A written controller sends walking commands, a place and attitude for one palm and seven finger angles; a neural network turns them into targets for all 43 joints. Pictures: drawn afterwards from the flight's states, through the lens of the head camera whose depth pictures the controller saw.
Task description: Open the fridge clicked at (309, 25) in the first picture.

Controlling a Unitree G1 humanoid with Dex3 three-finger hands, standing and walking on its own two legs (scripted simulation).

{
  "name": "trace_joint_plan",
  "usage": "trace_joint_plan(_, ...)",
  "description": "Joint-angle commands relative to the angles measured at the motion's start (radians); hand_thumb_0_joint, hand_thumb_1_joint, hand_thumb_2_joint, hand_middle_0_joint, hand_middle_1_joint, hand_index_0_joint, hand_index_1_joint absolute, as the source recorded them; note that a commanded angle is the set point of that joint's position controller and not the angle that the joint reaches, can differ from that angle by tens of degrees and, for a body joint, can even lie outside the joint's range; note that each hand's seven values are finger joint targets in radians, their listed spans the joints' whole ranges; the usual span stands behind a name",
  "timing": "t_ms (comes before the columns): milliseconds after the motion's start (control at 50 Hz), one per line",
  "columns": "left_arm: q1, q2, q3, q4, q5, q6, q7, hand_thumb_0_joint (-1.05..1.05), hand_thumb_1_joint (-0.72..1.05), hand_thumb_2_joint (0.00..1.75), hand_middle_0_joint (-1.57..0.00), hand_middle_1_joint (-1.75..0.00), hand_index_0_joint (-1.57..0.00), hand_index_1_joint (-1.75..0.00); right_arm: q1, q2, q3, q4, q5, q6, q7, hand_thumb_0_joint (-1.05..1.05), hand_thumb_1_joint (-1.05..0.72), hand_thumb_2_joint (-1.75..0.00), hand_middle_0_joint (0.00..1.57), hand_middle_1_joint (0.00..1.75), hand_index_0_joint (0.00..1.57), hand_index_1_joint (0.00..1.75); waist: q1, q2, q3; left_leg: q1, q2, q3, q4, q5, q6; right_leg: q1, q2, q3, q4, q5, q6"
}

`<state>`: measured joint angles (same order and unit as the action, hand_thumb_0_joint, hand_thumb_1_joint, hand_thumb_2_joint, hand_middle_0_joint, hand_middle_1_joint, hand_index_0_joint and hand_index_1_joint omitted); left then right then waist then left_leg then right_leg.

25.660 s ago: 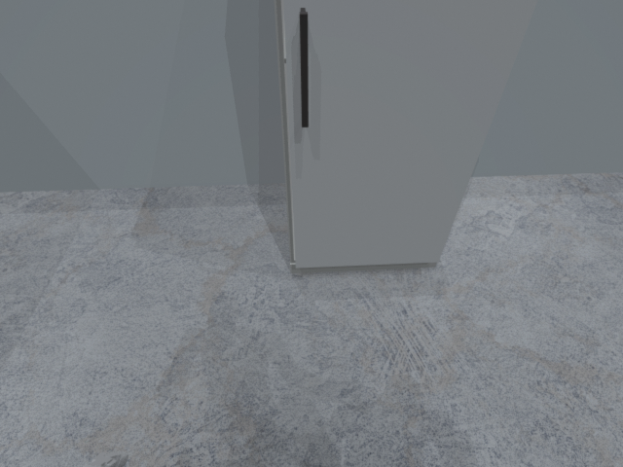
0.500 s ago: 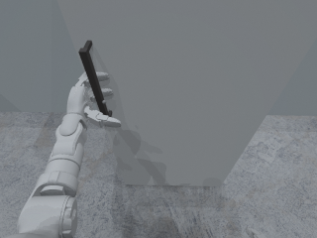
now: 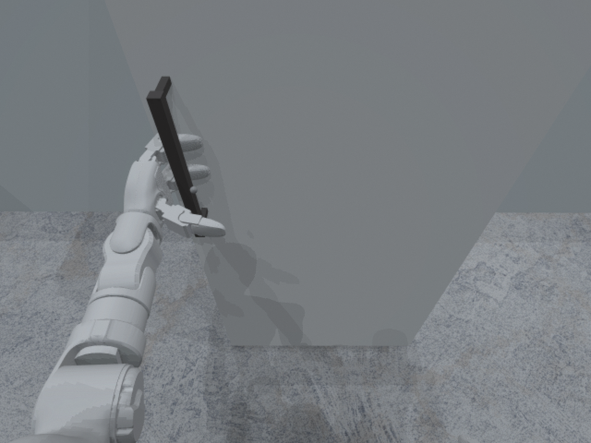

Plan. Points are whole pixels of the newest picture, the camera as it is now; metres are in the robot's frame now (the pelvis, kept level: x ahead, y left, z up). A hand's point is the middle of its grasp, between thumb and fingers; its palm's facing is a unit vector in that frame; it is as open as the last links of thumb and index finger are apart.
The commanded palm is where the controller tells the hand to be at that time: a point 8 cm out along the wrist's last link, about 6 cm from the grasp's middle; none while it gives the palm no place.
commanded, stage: grip the handle and tug to test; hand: left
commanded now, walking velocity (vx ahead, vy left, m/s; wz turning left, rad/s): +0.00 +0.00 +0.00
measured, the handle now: (185, 168) +0.47 +0.17 +0.12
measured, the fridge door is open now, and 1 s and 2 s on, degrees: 0 0 10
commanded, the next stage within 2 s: pull the door a little, standing still in 1.36 s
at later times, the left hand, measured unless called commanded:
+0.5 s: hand (192, 192) +0.42 +0.15 +0.13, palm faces +0.01 -1.00 -0.01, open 7.6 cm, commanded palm +0.39 +0.20 +0.12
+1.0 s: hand (193, 190) +0.42 +0.15 +0.13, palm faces +0.02 -1.00 +0.00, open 5.3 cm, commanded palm +0.38 +0.20 +0.12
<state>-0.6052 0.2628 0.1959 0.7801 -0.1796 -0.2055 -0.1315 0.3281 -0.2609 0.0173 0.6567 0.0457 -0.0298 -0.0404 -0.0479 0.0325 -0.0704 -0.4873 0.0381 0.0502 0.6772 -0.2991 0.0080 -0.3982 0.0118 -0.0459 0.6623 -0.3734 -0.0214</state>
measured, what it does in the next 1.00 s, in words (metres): stands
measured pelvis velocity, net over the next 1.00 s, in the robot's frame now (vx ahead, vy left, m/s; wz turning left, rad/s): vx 0.00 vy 0.00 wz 0.00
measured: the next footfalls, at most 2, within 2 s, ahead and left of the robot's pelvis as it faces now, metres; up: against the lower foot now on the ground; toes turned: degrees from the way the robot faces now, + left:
none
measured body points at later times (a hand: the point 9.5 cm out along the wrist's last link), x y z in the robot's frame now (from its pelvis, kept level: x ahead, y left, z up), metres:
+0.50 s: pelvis -0.01 +0.00 +0.00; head +0.02 -0.01 +0.45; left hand +0.41 +0.20 +0.13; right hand +0.10 -0.25 -0.11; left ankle +0.02 +0.12 -0.72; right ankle -0.02 -0.11 -0.72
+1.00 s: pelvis +0.00 +0.00 +0.00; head +0.02 -0.01 +0.45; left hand +0.41 +0.20 +0.13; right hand +0.09 -0.26 -0.11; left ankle +0.02 +0.12 -0.72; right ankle -0.02 -0.11 -0.72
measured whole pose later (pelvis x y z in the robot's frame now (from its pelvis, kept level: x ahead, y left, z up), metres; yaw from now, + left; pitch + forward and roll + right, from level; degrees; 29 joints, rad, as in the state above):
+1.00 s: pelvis +0.00 +0.00 +0.00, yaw +0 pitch +6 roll -1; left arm -0.61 0.26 0.19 0.78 -0.18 -0.20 -0.11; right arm 0.32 -0.26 0.02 0.66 0.04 -0.03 -0.04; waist -0.05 0.03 -0.07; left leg -0.49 0.04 0.04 0.68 -0.29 0.01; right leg -0.40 0.01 -0.05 0.66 -0.37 -0.02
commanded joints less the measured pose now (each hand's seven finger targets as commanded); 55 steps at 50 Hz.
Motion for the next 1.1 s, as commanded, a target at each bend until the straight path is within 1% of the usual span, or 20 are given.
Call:
trace_joint_plan(0, -0.435, 0.171, 0.032, -0.239, -0.003, -0.06, 0.005, 0.0, -0.31, 0.38, -0.32, -1.23, -0.32, -1.23, -0.018, -0.128, -0.048, -0.117, 0.004, -0.047, -0.007, 0.0, -0.9, -0.9, 0.2, 0.3, 0.2, 0.3, -0.006, -0.024, -0.288, 0.25, -0.033, -0.046, -0.053, 0.23, 0.031, 0.005, 0.025, 0.015, -0.089, 0.364, 0.007)
trace_joint_plan(20, -0.441, 0.159, 0.019, -0.245, -0.001, -0.064, 0.009, 0.0, -0.27, 0.4, -0.32, -1.23, -0.32, -1.23, -0.014, -0.129, -0.049, -0.119, 0.004, -0.047, -0.007, 0.0, -0.9, -0.9, 0.2, 0.3, 0.2, 0.3, -0.012, -0.037, -0.28, 0.252, -0.032, -0.049, -0.052, 0.231, 0.033, 0.004, 0.025, 0.01, -0.09, 0.354, 0.007)
trace_joint_plan(80, -0.436, 0.163, 0.025, -0.267, 0.004, -0.067, 0.017, 0.0, -0.13, 0.46, -0.34, -1.25, -0.34, -1.25, -0.02, -0.128, -0.049, -0.116, 0.003, -0.049, -0.005, 0.0, -0.9, -0.9, 0.2, 0.3, 0.2, 0.3, -0.003, 0.008, -0.306, 0.277, -0.03, -0.051, -0.054, 0.238, 0.027, -0.004, 0.026, 0.01, -0.085, 0.351, 0.003)
trace_joint_plan(220, -0.426, 0.165, 0.03, -0.24, 0.001, -0.058, 0.02, 0.0, 0.2, 0.6, -0.38, -1.3, -0.38, -1.3, -0.02, -0.13, -0.047, -0.115, 0.001, -0.05, -0.007, 0.0, -0.9, -0.9, 0.2, 0.3, 0.2, 0.3, -0.004, -0.038, -0.28, 0.25, -0.031, -0.048, -0.059, 0.213, 0.03, 0.01, 0.025, 0.009, -0.095, 0.333, 0.006)
trace_joint_plan(240, -0.425, 0.184, 0.042, -0.238, 0.006, -0.058, 0.02, 0.0, 0.25, 0.62, -0.38, -1.31, -0.38, -1.31, -0.026, -0.13, -0.047, -0.114, 0.002, -0.049, -0.008, 0.0, -0.9, -0.9, 0.2, 0.3, 0.2, 0.3, -0.002, -0.027, -0.28, 0.248, -0.03, -0.049, -0.059, 0.207, 0.029, 0.004, 0.024, 0.014, -0.095, 0.332, 0.005)
trace_joint_plan(300, -0.446, 0.153, 0.015, -0.242, 0.005, -0.057, 0.016, 0.0, 0.39, 0.68, -0.4, -1.33, -0.4, -1.33, -0.028, -0.126, -0.046, -0.116, 0.003, -0.051, -0.008, 0.0, -0.9, -0.9, 0.2, 0.3, 0.2, 0.3, -0.011, -0.022, -0.276, 0.259, -0.03, -0.05, -0.06, 0.2, 0.029, -0.01, 0.025, 0.012, -0.098, 0.323, 0.006)
trace_joint_plan(380, -0.45, 0.172, 0.032, -0.242, 0.0, -0.064, 0.014, 0.0, 0.57, 0.76, -0.42, -1.35, -0.42, -1.35, -0.028, -0.128, -0.045, -0.114, 0.003, -0.051, -0.009, 0.0, -0.9, -0.9, 0.2, 0.3, 0.2, 0.3, -0.007, -0.023, -0.291, 0.258, -0.032, -0.05, -0.058, 0.202, 0.028, 0.004, 0.024, 0.013, -0.096, 0.328, 0.005)
trace_joint_plan(400, -0.455, 0.147, 0.014, -0.255, -0.004, -0.065, 0.011, 0.0, 0.62, 0.78, -0.42, -1.36, -0.42, -1.36, -0.03, -0.125, -0.045, -0.118, 0.002, -0.054, -0.007, 0.0, -0.9, -0.9, 0.2, 0.3, 0.2, 0.3, -0.009, -0.025, -0.301, 0.267, -0.034, -0.048, -0.055, 0.21, 0.03, 0.003, 0.025, 0.014, -0.096, 0.34, 0.006)
trace_joint_plan(440, -0.425, 0.166, 0.027, -0.214, -0.001, -0.062, 0.01, 0.0, 0.71, 0.82, -0.43, -1.37, -0.43, -1.37, -0.028, -0.128, -0.043, -0.114, 0.004, -0.052, -0.009, 0.0, -0.9, -0.9, 0.2, 0.3, 0.2, 0.3, -0.009, -0.041, -0.264, 0.239, -0.032, -0.048, -0.058, 0.193, 0.031, 0.0, 0.024, 0.014, -0.101, 0.326, 0.007)
trace_joint_plan(520, -0.44, 0.193, 0.043, -0.219, 0.0, -0.066, 0.009, 0.0, 0.9, 0.9, -0.45, -1.4, -0.45, -1.4, -0.023, -0.132, -0.044, -0.116, 0.002, -0.048, -0.011, 0.0, -0.9, -0.9, 0.2, 0.3, 0.2, 0.3, -0.005, -0.037, -0.284, 0.238, -0.035, -0.047, -0.054, 0.197, 0.033, 0.018, 0.022, 0.02, -0.101, 0.33, 0.006)
trace_joint_plan(580, -0.454, 0.168, 0.024, -0.213, -0.002, -0.065, 0.003, 0.0, 0.9, 0.9, -0.45, -1.4, -0.45, -1.4, -0.027, -0.128, -0.044, -0.114, 0.004, -0.05, -0.01, 0.0, -0.9, -0.9, 0.2, 0.3, 0.2, 0.3, -0.01, -0.016, -0.282, 0.245, -0.034, -0.047, -0.055, 0.186, 0.031, -0.005, 0.023, 0.019, -0.1, 0.322, 0.007)
trace_joint_plan(600, -0.462, 0.179, 0.035, -0.213, -0.005, -0.064, 0.003, 0.0, 0.9, 0.9, -0.45, -1.4, -0.45, -1.4, -0.025, -0.129, -0.044, -0.112, 0.003, -0.05, -0.011, 0.0, -0.9, -0.9, 0.2, 0.3, 0.2, 0.3, -0.01, -0.022, -0.279, 0.241, -0.036, -0.045, -0.055, 0.184, 0.032, -0.002, 0.022, 0.021, -0.103, 0.324, 0.008)
trace_joint_plan(620, -0.436, 0.202, 0.057, -0.192, -0.004, -0.063, 0.005, 0.0, 0.9, 0.9, -0.45, -1.4, -0.45, -1.4, -0.015, -0.133, -0.046, -0.111, 0.0, -0.048, -0.013, 0.0, -0.9, -0.9, 0.2, 0.3, 0.2, 0.3, -0.005, -0.062, -0.28, 0.226, -0.036, -0.045, -0.053, 0.192, 0.035, 0.02, 0.023, 0.02, -0.103, 0.331, 0.008)
trace_joint_plan(660, -0.436, 0.196, 0.05, -0.207, -0.006, -0.063, -0.001, 0.0, 0.9, 0.9, -0.45, -1.4, -0.45, -1.4, -0.024, -0.129, -0.044, -0.117, 0.003, -0.047, -0.011, 0.0, -0.9, -0.9, 0.2, 0.3, 0.2, 0.3, 0.0, -0.024, -0.287, 0.226, -0.038, -0.04, -0.055, 0.188, 0.034, 0.019, 0.021, 0.025, -0.102, 0.34, 0.009)
trace_joint_plan(740, -0.48, 0.19, 0.035, -0.204, -0.002, -0.065, -0.001, 0.0, 0.9, 0.9, -0.45, -1.4, -0.45, -1.4, -0.02, -0.129, -0.044, -0.111, 0.004, -0.043, -0.014, 0.0, -0.9, -0.9, 0.2, 0.3, 0.2, 0.3, -0.018, -0.032, -0.273, 0.228, -0.036, -0.043, -0.053, 0.192, 0.035, 0.004, 0.021, 0.024, -0.103, 0.339, 0.01)
trace_joint_plan(840, -0.454, 0.169, 0.028, -0.214, -0.002, -0.064, 0.006, 0.0, 0.9, 0.9, -0.45, -1.4, -0.45, -1.4, -0.014, -0.129, -0.048, -0.111, 0.002, -0.047, -0.007, 0.0, -0.9, -0.9, 0.2, 0.3, 0.2, 0.3, -0.008, -0.007, -0.305, 0.257, -0.034, -0.049, -0.049, 0.217, 0.031, 0.0, 0.024, 0.017, -0.093, 0.347, 0.006)
trace_joint_plan(920, -0.45, 0.174, 0.027, -0.227, 0.0, -0.069, 0.008, 0.0, 0.9, 0.9, -0.45, -1.4, -0.45, -1.4, -0.011, -0.131, -0.05, -0.112, 0.001, -0.045, -0.008, 0.0, -0.9, -0.9, 0.2, 0.3, 0.2, 0.3, -0.013, -0.048, -0.302, 0.245, -0.035, -0.046, -0.049, 0.218, 0.035, 0.017, 0.023, 0.019, -0.097, 0.357, 0.009)
trace_joint_plan(980, -0.367, 0.164, 0.032, -0.254, -0.003, -0.069, 0.003, 0.0, 0.9, 0.9, -0.45, -1.4, -0.45, -1.4, -0.024, -0.128, -0.05, -0.126, 0.002, -0.048, -0.002, 0.0, -0.9, -0.9, 0.2, 0.3, 0.2, 0.3, 0.013, -0.022, -0.316, 0.254, -0.036, -0.041, -0.051, 0.235, 0.033, 0.032, 0.024, 0.019, -0.091, 0.381, 0.006)
trace_joint_plan(1020, -0.333, 0.147, 0.015, -0.276, -0.002, -0.068, 0.002, 0.0, 0.9, 0.9, -0.45, -1.4, -0.45, -1.4, -0.027, -0.126, -0.049, -0.133, 0.002, -0.048, 0.0, 0.0, -0.9, -0.9, 0.2, 0.3, 0.2, 0.3, 0.015, 0.004, -0.316, 0.263, -0.036, -0.038, -0.049, 0.259, 0.032, 0.04, 0.023, 0.015, -0.086, 0.395, 0.003)
trace_joint_plan(1080, -0.285, 0.145, 0.017, -0.313, -0.008, -0.061, 0.0, 0.0, 0.9, 0.9, -0.45, -1.4, -0.45, -1.4, -0.038, -0.126, -0.05, -0.142, 0.004, -0.048, 0.003, 0.0, -0.9, -0.9, 0.2, 0.3, 0.2, 0.3, 0.021, -0.028, -0.306, 0.257, -0.032, -0.038, -0.056, 0.253, 0.032, 0.046, 0.026, 0.015, -0.091, 0.396, 0.005)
